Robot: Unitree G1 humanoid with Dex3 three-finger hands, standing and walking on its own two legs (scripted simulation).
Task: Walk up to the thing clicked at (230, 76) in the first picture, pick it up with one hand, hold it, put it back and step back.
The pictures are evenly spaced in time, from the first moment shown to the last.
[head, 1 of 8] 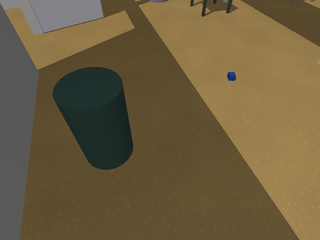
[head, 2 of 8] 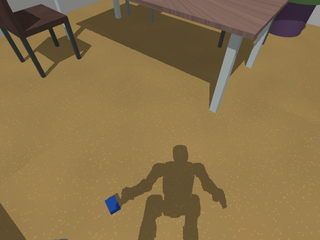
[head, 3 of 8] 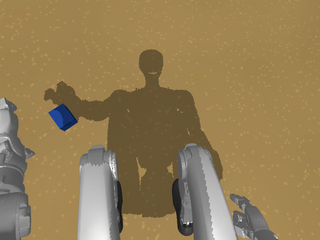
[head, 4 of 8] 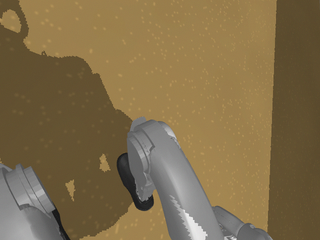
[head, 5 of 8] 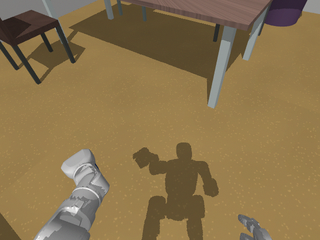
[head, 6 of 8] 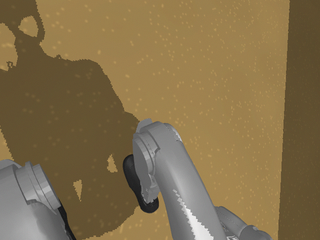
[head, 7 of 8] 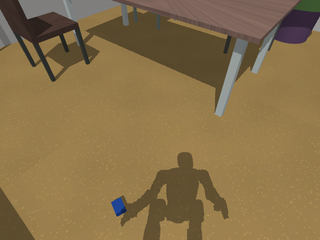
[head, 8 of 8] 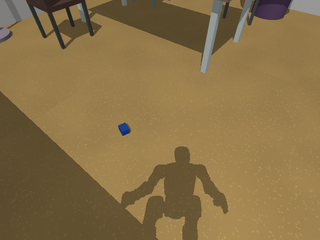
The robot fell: no
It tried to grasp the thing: yes
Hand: left
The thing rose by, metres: 0.68
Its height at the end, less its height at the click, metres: +0.00
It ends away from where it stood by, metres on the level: 0.01
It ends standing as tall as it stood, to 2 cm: yes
